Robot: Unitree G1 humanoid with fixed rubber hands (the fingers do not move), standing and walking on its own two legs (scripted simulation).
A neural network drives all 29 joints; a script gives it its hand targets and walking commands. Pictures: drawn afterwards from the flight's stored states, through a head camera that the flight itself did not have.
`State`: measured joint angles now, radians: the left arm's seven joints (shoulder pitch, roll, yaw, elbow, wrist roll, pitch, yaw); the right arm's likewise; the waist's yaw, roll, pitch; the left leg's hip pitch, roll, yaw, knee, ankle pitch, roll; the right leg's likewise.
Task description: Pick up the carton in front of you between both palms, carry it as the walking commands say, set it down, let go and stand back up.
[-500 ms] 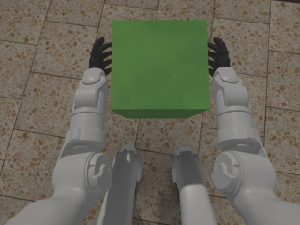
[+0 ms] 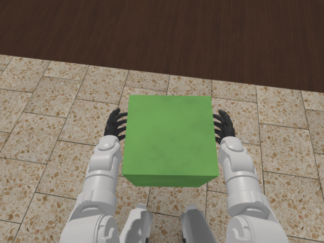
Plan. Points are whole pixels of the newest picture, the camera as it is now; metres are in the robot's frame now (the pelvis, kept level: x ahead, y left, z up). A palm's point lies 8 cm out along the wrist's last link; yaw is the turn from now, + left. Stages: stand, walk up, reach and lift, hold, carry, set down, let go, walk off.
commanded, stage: reach and lift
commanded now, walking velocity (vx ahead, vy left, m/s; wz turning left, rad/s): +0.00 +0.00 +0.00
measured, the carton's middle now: (168, 146) +0.39 +0.00 -0.11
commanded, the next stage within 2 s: hold in 1.64 s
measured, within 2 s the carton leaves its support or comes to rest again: neither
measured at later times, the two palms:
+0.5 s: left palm (90, 127) +0.35 +0.15 +0.11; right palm (254, 131) +0.35 -0.15 +0.11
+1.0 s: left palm (80, 125) +0.33 +0.15 +0.15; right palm (266, 130) +0.33 -0.15 +0.15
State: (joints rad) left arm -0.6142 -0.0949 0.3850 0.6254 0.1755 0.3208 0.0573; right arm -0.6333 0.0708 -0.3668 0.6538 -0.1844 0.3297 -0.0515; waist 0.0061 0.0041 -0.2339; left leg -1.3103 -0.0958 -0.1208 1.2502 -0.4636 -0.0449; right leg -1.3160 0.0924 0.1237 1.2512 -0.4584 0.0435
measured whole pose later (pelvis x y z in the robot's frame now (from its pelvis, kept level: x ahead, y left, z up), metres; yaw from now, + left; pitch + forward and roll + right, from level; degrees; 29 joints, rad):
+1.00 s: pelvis +0.03 +0.00 +0.13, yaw +0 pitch -3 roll +0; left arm -0.32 -0.17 0.30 0.39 0.29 0.61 -0.01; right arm -0.32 0.16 -0.30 0.40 -0.29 0.61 0.00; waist 0.00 0.01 -0.01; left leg -0.19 -0.04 -0.14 0.48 -0.23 -0.02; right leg -0.20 0.05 0.14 0.47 -0.22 0.02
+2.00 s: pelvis +0.04 +0.00 +0.13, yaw +0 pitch -7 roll +0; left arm -0.27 -0.15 0.23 0.24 0.27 0.76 -0.01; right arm -0.26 0.15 -0.23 0.24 -0.27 0.77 0.00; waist 0.00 0.00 0.01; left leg -0.06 -0.03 -0.14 0.38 -0.20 -0.01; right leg -0.06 0.04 0.14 0.37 -0.19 0.01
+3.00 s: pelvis +0.07 +0.01 +0.12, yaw +1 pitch +1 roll +0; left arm -0.20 -0.14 0.15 0.01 0.20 0.86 0.03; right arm -0.20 0.14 -0.16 0.01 -0.18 0.86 -0.03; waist -0.01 -0.01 -0.11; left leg -0.25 0.00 -0.04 0.54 -0.34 -0.01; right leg -0.24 -0.01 0.06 0.51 -0.28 0.02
